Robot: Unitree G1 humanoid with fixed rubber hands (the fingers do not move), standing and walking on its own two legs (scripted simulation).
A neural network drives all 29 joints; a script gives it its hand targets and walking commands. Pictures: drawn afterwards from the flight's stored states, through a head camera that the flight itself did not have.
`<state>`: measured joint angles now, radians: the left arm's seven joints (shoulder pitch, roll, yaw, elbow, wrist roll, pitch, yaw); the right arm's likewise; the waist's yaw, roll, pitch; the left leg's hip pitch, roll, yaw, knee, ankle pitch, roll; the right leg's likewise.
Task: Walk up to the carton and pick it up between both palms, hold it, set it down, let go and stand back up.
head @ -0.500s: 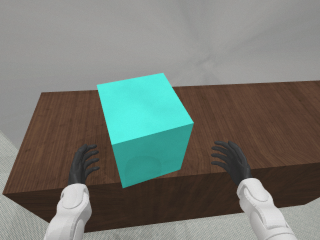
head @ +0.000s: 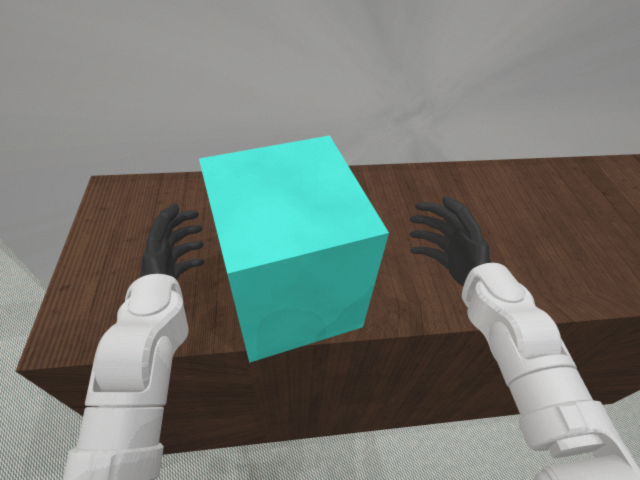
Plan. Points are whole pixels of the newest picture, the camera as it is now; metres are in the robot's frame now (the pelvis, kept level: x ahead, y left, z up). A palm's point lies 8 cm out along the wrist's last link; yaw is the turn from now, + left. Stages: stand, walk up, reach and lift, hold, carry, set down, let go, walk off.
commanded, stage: reach and lift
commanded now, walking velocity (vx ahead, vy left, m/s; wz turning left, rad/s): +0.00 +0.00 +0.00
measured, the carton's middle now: (288, 251) +0.46 +0.06 -0.01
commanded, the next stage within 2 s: none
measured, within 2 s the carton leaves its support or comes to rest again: neither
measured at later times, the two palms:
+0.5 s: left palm (160, 219) +0.39 +0.20 +0.13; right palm (443, 197) +0.43 -0.14 +0.13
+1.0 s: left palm (158, 216) +0.41 +0.22 +0.11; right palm (440, 189) +0.45 -0.15 +0.12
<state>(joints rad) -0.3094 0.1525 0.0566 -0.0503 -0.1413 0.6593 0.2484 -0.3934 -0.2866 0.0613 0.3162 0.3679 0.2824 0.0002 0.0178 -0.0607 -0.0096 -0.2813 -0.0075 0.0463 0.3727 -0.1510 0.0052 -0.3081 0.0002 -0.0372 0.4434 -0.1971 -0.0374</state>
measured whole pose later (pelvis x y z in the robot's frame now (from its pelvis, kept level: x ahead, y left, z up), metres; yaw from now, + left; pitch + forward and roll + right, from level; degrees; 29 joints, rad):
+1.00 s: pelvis +0.01 +0.01 +0.00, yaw +0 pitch +6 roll +0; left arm -0.74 0.16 0.11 0.63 -0.14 0.41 0.26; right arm -0.87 -0.31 0.07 0.92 0.37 0.24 -0.02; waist 0.07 -0.04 -0.04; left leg -0.33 0.01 0.05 0.41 -0.18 0.01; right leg -0.32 0.02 -0.04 0.40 -0.19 -0.04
